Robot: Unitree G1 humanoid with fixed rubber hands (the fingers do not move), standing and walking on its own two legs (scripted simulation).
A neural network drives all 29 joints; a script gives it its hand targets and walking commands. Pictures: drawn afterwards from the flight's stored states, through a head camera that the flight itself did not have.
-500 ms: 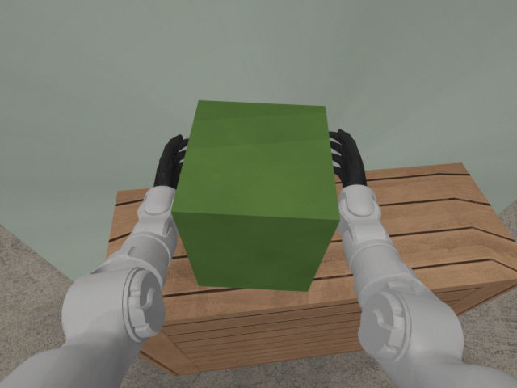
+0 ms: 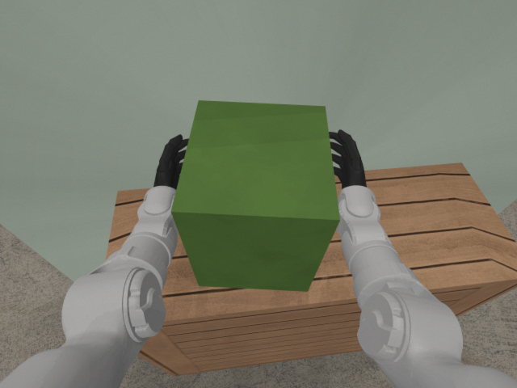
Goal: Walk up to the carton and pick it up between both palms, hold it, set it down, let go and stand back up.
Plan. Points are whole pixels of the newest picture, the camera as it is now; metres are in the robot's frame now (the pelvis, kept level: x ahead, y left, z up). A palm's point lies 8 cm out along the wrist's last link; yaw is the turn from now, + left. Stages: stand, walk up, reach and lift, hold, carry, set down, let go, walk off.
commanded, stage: reach and lift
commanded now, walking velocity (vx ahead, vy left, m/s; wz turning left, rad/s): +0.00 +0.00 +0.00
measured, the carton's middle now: (257, 203) +0.41 +0.03 +0.03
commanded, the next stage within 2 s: none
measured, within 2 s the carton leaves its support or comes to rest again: leaves its support in 0.76 s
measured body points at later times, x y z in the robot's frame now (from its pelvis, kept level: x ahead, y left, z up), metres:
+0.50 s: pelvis +0.00 +0.00 +0.00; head +0.05 +0.01 +0.45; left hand +0.43 +0.17 +0.06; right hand +0.44 -0.12 +0.08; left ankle -0.02 +0.12 -0.74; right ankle -0.01 -0.15 -0.74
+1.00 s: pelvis -0.01 +0.00 +0.00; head +0.00 +0.01 +0.45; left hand +0.41 +0.17 +0.09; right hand +0.41 -0.13 +0.10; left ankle -0.02 +0.12 -0.74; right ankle -0.01 -0.15 -0.74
